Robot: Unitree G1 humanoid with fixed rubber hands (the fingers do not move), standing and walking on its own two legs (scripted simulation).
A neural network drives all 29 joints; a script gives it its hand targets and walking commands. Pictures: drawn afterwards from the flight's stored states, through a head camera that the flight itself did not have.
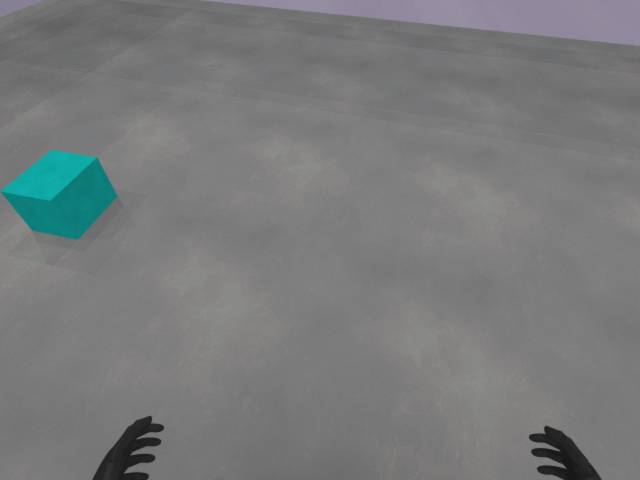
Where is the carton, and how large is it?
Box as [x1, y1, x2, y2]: [0, 150, 116, 239]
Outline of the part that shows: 51,150 0,191 32,230 77,239 116,197 116,194 96,157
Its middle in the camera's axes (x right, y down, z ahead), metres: -1.13 -0.21 +1.69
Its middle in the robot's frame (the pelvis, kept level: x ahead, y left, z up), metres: +1.30 +1.21 -0.63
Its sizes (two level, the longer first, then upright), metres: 0.293 0.234 0.226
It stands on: the floor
